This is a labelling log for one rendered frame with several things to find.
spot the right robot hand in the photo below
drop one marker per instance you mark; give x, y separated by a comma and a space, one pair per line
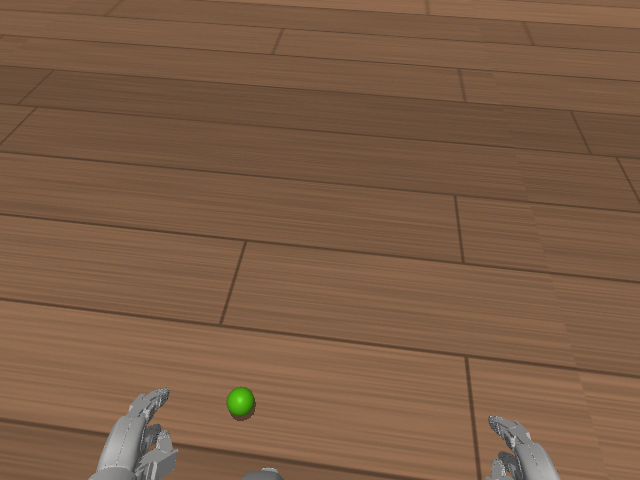
531, 461

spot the ball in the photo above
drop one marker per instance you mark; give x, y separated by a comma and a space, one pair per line
240, 401

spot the left robot hand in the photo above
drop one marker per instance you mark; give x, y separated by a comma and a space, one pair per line
129, 440

